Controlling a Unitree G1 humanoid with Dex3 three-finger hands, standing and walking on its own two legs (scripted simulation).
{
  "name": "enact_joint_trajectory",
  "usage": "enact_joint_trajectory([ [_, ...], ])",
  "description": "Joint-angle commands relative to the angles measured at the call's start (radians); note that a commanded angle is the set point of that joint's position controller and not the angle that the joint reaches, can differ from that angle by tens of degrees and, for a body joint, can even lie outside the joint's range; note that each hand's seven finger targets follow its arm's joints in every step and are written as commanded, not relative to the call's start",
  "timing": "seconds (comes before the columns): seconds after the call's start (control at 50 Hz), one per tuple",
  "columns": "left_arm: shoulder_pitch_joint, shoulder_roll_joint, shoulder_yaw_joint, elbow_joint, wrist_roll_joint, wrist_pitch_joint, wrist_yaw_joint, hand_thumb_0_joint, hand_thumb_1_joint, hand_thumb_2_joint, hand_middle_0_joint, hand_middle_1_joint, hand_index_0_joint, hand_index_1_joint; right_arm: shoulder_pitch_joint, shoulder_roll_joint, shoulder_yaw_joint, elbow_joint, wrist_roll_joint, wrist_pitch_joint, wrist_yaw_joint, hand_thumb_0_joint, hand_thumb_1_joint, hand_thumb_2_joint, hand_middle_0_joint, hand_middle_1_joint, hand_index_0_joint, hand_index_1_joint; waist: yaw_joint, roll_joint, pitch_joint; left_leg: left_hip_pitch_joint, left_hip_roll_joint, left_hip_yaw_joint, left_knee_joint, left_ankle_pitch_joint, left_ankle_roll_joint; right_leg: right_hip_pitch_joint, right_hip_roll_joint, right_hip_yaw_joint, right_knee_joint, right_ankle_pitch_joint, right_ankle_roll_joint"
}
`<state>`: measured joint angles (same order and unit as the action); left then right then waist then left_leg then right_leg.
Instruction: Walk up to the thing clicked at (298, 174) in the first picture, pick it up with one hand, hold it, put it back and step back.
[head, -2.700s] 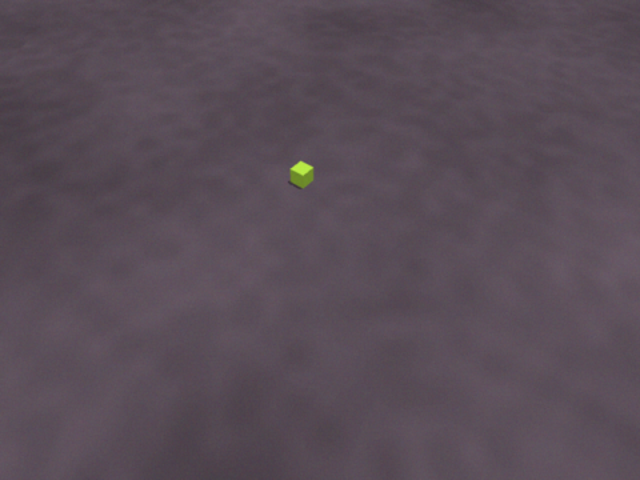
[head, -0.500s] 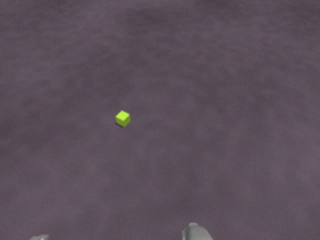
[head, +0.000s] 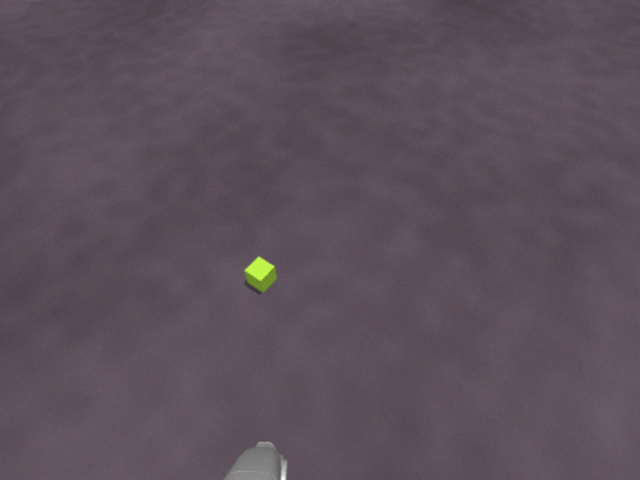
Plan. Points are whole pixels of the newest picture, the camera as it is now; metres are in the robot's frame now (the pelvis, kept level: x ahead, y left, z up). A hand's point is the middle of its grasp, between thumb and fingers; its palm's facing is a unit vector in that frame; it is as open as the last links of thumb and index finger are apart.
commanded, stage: walk up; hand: left
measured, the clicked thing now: (261, 274) +0.88 +0.30 -0.73
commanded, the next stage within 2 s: none
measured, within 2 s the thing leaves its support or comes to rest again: neither
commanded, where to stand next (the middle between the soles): +0.48 +0.07 m, yaw -2 degrees
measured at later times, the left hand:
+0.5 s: hand (138, 379) +0.27 +0.32 -0.14, palm faces -0.10 -0.93 -0.37, open 7.4 cm
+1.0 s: hand (140, 326) +0.36 +0.35 -0.14, palm faces -0.03 -0.92 -0.39, open 7.4 cm
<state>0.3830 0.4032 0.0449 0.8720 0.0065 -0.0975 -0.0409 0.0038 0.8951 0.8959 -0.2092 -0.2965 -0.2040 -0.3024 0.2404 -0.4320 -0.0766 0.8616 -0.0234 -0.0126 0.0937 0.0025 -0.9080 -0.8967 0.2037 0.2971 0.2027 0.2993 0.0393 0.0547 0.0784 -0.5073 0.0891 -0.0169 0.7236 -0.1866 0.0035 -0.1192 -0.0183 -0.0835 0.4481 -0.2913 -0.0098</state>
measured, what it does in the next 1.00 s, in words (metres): walks ahead: left foot, then right foot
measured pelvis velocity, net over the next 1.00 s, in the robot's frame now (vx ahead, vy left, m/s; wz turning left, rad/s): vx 0.32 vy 0.07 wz -0.01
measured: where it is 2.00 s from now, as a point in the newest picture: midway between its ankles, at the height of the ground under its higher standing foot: (310, 415)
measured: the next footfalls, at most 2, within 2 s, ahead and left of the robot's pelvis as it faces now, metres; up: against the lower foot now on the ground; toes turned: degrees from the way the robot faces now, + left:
left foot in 0.08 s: +0.18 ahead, +0.16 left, +0.00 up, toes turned +4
right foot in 0.56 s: +0.35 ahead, -0.09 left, +0.00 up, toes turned -5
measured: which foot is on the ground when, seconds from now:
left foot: up 0.00-0.06, down 0.08-0.60, up 0.62-0.98, down 1.00-1.00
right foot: down 0.00-0.12, up 0.14-0.54, down 0.56-1.00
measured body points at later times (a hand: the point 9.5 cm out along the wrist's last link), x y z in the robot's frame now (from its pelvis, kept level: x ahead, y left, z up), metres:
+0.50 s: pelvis +0.18 +0.05 +0.00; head +0.20 +0.04 +0.45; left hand +0.27 +0.36 -0.11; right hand +0.20 -0.27 -0.12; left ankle +0.14 +0.15 -0.74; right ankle +0.30 -0.10 -0.71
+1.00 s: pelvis +0.32 +0.07 -0.01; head +0.33 +0.07 +0.44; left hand +0.36 +0.40 -0.12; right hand +0.38 -0.27 -0.11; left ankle +0.40 +0.20 -0.74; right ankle +0.31 -0.08 -0.74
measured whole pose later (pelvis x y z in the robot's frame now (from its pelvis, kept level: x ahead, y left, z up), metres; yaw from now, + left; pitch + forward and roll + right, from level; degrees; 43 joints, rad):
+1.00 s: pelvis +0.32 +0.07 -0.01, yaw -1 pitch -2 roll -2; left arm 0.34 0.43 0.05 0.85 0.01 -0.06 -0.04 0.00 0.90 0.90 -0.21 -0.30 -0.20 -0.30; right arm 0.30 -0.44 -0.08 0.89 -0.03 -0.03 0.07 0.00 -0.91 -0.90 0.20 0.30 0.20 0.30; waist 0.03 0.03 0.06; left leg -0.38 0.08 0.02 0.61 -0.23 0.00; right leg -0.20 -0.05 -0.07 0.57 -0.33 0.00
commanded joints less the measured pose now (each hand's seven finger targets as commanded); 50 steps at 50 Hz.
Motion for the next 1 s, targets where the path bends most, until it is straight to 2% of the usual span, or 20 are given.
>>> enact_joint_trajectory([
  [0.0, -0.034, 0.306, 0.092, -0.09, -0.001, -0.029, 0.021, 0.0, 0.9, 0.9, -0.2, -0.3, -0.2, -0.3, -0.073, -0.149, -0.05, -0.096, 0.002, -0.052, -0.002, 0.0, -0.9, -0.9, 0.2, 0.3, 0.2, 0.3, -0.007, -0.161, -0.034, 0.145, 0.013, 0.033, -0.126, 0.038, 0.025, -0.073, -0.271, 0.172, -0.127, 0.101, -0.181],
  [0.04, -0.031, 0.307, 0.087, -0.084, -0.001, -0.019, 0.022, 0.0, 0.9, 0.9, -0.2, -0.3, -0.2, -0.3, -0.029, -0.157, -0.058, -0.076, 0.003, -0.057, -0.006, 0.0, -0.9, -0.9, 0.2, 0.3, 0.2, 0.3, -0.034, -0.126, -0.036, 0.268, -0.022, 0.071, -0.179, 0.032, 0.035, -0.133, -0.253, 0.149, -0.054, 0.099, -0.158],
  [0.08, 0.003, 0.236, 0.059, -0.091, 0.003, -0.011, 0.023, 0.0, 0.9, 0.9, -0.2, -0.3, -0.2, -0.3, 0.179, -0.236, -0.086, -0.016, -0.01, -0.07, -0.024, 0.0, -0.9, -0.9, 0.2, 0.3, 0.2, 0.3, -0.133, 0.076, -0.147, 0.547, -0.007, -0.022, -0.249, -0.134, 0.091, -0.245, -0.137, 0.054, 0.366, 0.222, -0.103],
  [0.1, 0.058, 0.141, 0.031, -0.101, -0.008, -0.007, 0.019, 0.0, 0.9, 0.9, -0.2, -0.3, -0.2, -0.3, 0.22, -0.32, -0.108, -0.028, -0.019, -0.078, -0.037, 0.0, -0.9, -0.9, 0.2, 0.3, 0.2, 0.3, -0.127, 0.317, -0.175, 0.668, 0.227, -0.39, -0.345, -0.254, 0.159, -0.474, -0.012, 0.012, 0.627, -0.128, -0.045],
  [0.12, 0.056, 0.213, 0.051, -0.078, -0.01, 0.003, 0.033, 0.0, 0.9, 0.9, -0.2, -0.3, -0.2, -0.3, 0.202, -0.34, -0.107, -0.05, 0.012, -0.079, -0.042, 0.0, -0.9, -0.9, 0.2, 0.3, 0.2, 0.3, -0.125, 0.213, -0.158, 0.651, 0.336, -0.645, -0.463, -0.292, 0.235, -0.556, 0.039, 0.072, 0.713, -0.253, -0.045],
  [0.14, 0.009, 0.265, 0.055, -0.065, 0.001, 0.009, 0.042, 0.0, 0.9, 0.9, -0.2, -0.3, -0.2, -0.3, 0.172, -0.327, -0.109, -0.05, 0.027, -0.074, -0.043, 0.0, -0.9, -0.9, 0.2, 0.3, 0.2, 0.3, -0.118, 0.148, -0.101, 0.596, 0.351, -0.633, -0.447, -0.225, 0.271, -0.579, -0.014, 0.134, 0.768, -0.24, -0.053],
  [0.22, 0.035, 0.217, 0.049, -0.031, -0.028, 0.013, 0.02, 0.0, 0.9, 0.9, -0.2, -0.3, -0.2, -0.3, 0.082, -0.213, -0.049, -0.077, 0.034, -0.089, -0.061, 0.0, -0.9, -0.9, 0.2, 0.3, 0.2, 0.3, -0.038, 0.074, -0.009, 0.378, 0.171, -0.158, -0.414, 0.307, 0.143, -0.421, -0.06, 0.183, 0.649, -0.052, -0.034],
  [0.38, -0.114, 0.181, 0.047, -0.085, -0.002, 0.03, -0.007, 0.0, 0.9, 0.9, -0.2, -0.3, -0.2, -0.3, 0.11, -0.231, -0.055, -0.106, 0.02, -0.089, -0.066, 0.0, -0.9, -0.9, 0.2, 0.3, 0.2, 0.3, -0.072, 0.086, 0.017, 0.377, 0.178, -0.068, -0.456, 0.227, 0.238, -0.416, -0.092, 0.077, 0.357, 0.04, 0.005],
  [0.44, -0.132, 0.17, 0.051, -0.086, -0.001, 0.018, -0.012, 0.0, 0.9, 0.9, -0.2, -0.3, -0.2, -0.3, 0.084, -0.227, -0.052, -0.12, 0.017, -0.082, -0.062, 0.0, -0.9, -0.9, 0.2, 0.3, 0.2, 0.3, -0.063, 0.077, 0.01, 0.327, 0.155, -0.029, -0.399, 0.269, 0.217, -0.299, -0.068, 0.046, 0.216, 0.112, -0.01],
  [0.52, -0.025, 0.193, 0.07, -0.038, 0.001, 0.006, -0.001, 0.0, 0.9, 0.9, -0.2, -0.3, -0.2, -0.3, 0.066, -0.208, -0.043, -0.142, 0.024, -0.066, -0.061, 0.0, -0.9, -0.9, 0.2, 0.3, 0.2, 0.3, 0.0, -0.017, -0.063, 0.24, 0.118, -0.017, -0.213, 0.119, 0.164, -0.017, -0.007, 0.018, 0.081, 0.161, -0.026],
  [0.54, 0.047, 0.232, 0.086, -0.017, 0.004, -0.002, 0.01, 0.0, 0.9, 0.9, -0.2, -0.3, -0.2, -0.3, 0.091, -0.167, -0.027, -0.145, 0.024, -0.064, -0.059, 0.0, -0.9, -0.9, 0.2, 0.3, 0.2, 0.3, 0.033, -0.12, -0.119, 0.191, 0.07, 0.016, -0.051, 0.077, 0.137, 0.113, -0.017, 0.06, 0.048, 0.113, -0.041],
  [0.56, 0.106, 0.304, 0.112, -0.017, 0.013, -0.012, 0.022, 0.0, 0.9, 0.9, -0.2, -0.3, -0.2, -0.3, 0.14, -0.115, -0.008, -0.152, 0.024, -0.066, -0.057, 0.0, -0.9, -0.9, 0.2, 0.3, 0.2, 0.3, 0.054, -0.302, -0.165, 0.059, -0.023, 0.086, 0.195, -0.069, 0.095, 0.216, -0.174, 0.304, -0.053, -0.07, -0.088],
  [0.58, 0.094, 0.35, 0.113, -0.048, 0.005, -0.018, 0.028, 0.0, 0.9, 0.9, -0.2, -0.3, -0.2, -0.3, 0.18, -0.101, 0.0, -0.141, 0.019, -0.055, -0.057, 0.0, -0.9, -0.9, 0.2, 0.3, 0.2, 0.3, 0.031, -0.337, -0.152, -0.093, -0.117, 0.059, 0.343, -0.347, 0.051, 0.241, -0.398, 0.684, -0.176, -0.176, -0.174],
  [0.6, 0.038, 0.359, 0.108, -0.05, -0.009, -0.01, 0.027, 0.0, 0.9, 0.9, -0.2, -0.3, -0.2, -0.3, 0.147, -0.21, -0.03, -0.116, 0.008, -0.04, -0.069, 0.0, -0.9, -0.9, 0.2, 0.3, 0.2, 0.3, 0.028, -0.239, -0.105, -0.114, -0.073, 0.005, 0.41, -0.378, 0.048, 0.159, -0.445, 0.772, -0.193, -0.252, -0.263],
  [0.62, 0.013, 0.334, 0.103, -0.063, -0.013, -0.007, 0.028, 0.0, 0.9, 0.9, -0.2, -0.3, -0.2, -0.3, 0.111, -0.229, -0.036, -0.105, 0.008, -0.04, -0.072, 0.0, -0.9, -0.9, 0.2, 0.3, 0.2, 0.3, 0.026, -0.205, -0.059, -0.134, -0.043, -0.029, 0.422, -0.364, 0.045, 0.1, -0.427, 0.723, -0.208, -0.221, -0.283],
  [0.68, -0.055, 0.272, 0.08, -0.073, -0.016, -0.012, 0.034, 0.0, 0.9, 0.9, -0.2, -0.3, -0.2, -0.3, 0.138, -0.192, -0.033, -0.057, 0.026, -0.031, -0.057, 0.0, -0.9, -0.9, 0.2, 0.3, 0.2, 0.3, -0.023, -0.173, -0.006, -0.057, -0.014, -0.055, 0.345, -0.201, 0.04, -0.022, -0.269, 0.388, -0.197, -0.026, -0.163],
  [0.72, -0.072, 0.271, 0.078, -0.077, -0.009, -0.016, 0.031, 0.0, 0.9, 0.9, -0.2, -0.3, -0.2, -0.3, 0.166, -0.172, -0.034, -0.045, 0.017, -0.024, -0.047, 0.0, -0.9, -0.9, 0.2, 0.3, 0.2, 0.3, -0.036, -0.2, -0.008, 0.006, -0.018, -0.024, 0.317, -0.13, 0.026, -0.1, -0.225, 0.285, -0.206, 0.003, -0.173],
  [0.82, -0.076, 0.277, 0.083, -0.103, 0.005, -0.012, 0.019, 0.0, 0.9, 0.9, -0.2, -0.3, -0.2, -0.3, 0.081, -0.166, -0.044, -0.055, 0.002, -0.025, -0.022, 0.0, -0.9, -0.9, 0.2, 0.3, 0.2, 0.3, -0.023, -0.242, 0.014, 0.031, 0.01, 0.029, 0.086, -0.081, -0.016, -0.169, -0.21, 0.203, -0.245, -0.182, -0.203],
  [0.92, -0.064, 0.281, 0.081, -0.102, 0.007, 0.006, 0.014, 0.0, 0.9, 0.9, -0.2, -0.3, -0.2, -0.3, 0.041, -0.15, -0.043, -0.045, 0.0, -0.052, -0.03, 0.0, -0.9, -0.9, 0.2, 0.3, 0.2, 0.3, -0.007, -0.202, -0.019, 0.171, -0.022, 0.069, -0.108, -0.043, -0.012, -0.172, -0.21, 0.178, -0.123, -0.13, -0.189],
  [0.98, -0.094, 0.225, 0.051, -0.112, 0.008, 0.028, 0.017, 0.0, 0.9, 0.9, -0.2, -0.3, -0.2, -0.3, 0.177, -0.182, -0.057, 0.015, -0.003, -0.066, -0.058, 0.0, -0.9, -0.9, 0.2, 0.3, 0.2, 0.3, -0.096, -0.063, -0.081, 0.443, -0.066, 0.072, -0.196, -0.077, 0.018, -0.325, -0.166, 0.133, 0.138, -0.057, -0.133],
])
